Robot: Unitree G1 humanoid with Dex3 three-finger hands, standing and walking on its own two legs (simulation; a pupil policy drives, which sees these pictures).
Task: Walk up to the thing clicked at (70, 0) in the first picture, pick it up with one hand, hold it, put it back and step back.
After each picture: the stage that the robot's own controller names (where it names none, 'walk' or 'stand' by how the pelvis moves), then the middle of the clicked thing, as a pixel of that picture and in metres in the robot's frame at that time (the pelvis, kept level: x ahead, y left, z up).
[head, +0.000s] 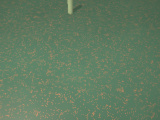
stand; (70, 5) +2.23 +0.14 -0.66
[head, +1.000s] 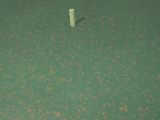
walk; (72, 17) +2.09 +0.24 -0.65
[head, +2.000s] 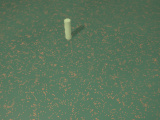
walk; (67, 29) +1.48 +0.23 -0.65
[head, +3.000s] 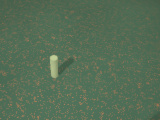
walk; (54, 67) +0.99 +0.19 -0.63
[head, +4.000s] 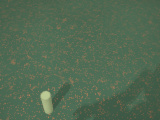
walk; (47, 103) +0.58 +0.22 -0.64
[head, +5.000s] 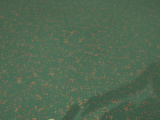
stand; out of the picture +0.41 +0.21 -0.64
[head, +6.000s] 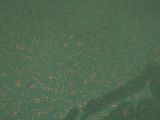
stand; out of the picture +0.40 +0.20 -0.66
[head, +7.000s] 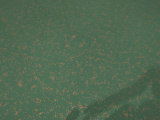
stand; out of the picture +0.40 +0.19 -0.66
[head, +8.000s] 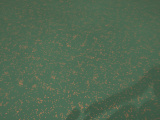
stand; out of the picture +0.39 +0.19 -0.66
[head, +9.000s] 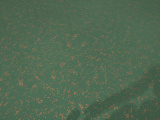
stand; out of the picture +0.39 +0.19 -0.66
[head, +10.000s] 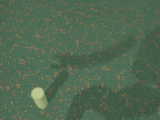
go down; (40, 99) +0.43 +0.19 -0.53
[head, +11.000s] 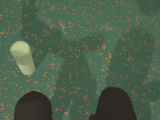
go down; (24, 60) +0.49 +0.22 -0.28
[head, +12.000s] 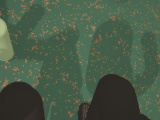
close in; (0, 42) +0.48 +0.24 -0.21
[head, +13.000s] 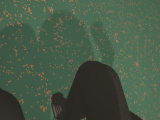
close; out of the picture +0.47 +0.28 -0.16
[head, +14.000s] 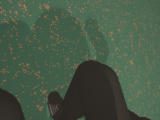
lift; out of the picture +0.45 +0.28 -0.16
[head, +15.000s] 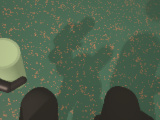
lift; (11, 69) +0.36 +0.23 -0.03
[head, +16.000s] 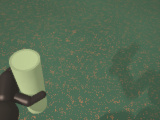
hold; (32, 86) +0.32 +0.16 +0.08
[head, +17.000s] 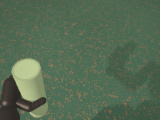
hold; (33, 92) +0.32 +0.16 +0.03
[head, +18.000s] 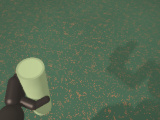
crouch; (37, 91) +0.32 +0.15 +0.03
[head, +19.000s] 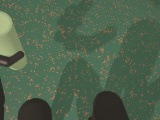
crouch; (9, 47) +0.46 +0.19 -0.04
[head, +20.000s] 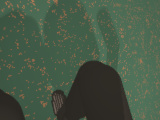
lower; out of the picture +0.46 +0.28 -0.18
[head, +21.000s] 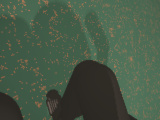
lower; out of the picture +0.47 +0.29 -0.17
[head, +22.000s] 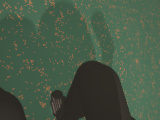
lower; out of the picture +0.46 +0.28 -0.17
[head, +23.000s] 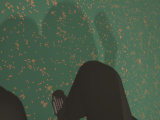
lower; out of the picture +0.45 +0.28 -0.17
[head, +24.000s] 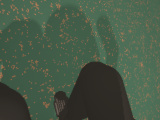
loosen; out of the picture +0.45 +0.26 -0.16
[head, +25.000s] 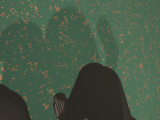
withdraw; out of the picture +0.45 +0.26 -0.17
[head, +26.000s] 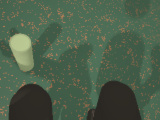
walk; (23, 55) +0.47 +0.21 -0.23
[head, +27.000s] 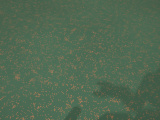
stand; out of the picture +0.39 +0.16 -0.59
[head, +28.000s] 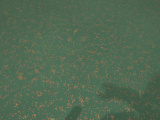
stand; out of the picture +0.40 +0.17 -0.60
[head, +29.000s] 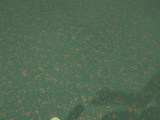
stand; out of the picture +0.40 +0.16 -0.61
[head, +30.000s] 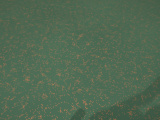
walk; out of the picture +0.41 +0.17 -0.66
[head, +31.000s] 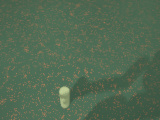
walk; (64, 98) +0.52 +0.09 -0.63
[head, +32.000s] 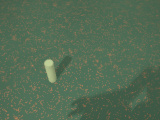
walk; (50, 71) +0.77 +0.25 -0.62
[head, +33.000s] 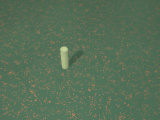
stand; (64, 58) +1.07 +0.16 -0.63
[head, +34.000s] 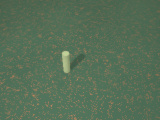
stand; (66, 62) +1.06 +0.14 -0.66
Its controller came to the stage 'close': yes
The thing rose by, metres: 0.69
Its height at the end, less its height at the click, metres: +0.00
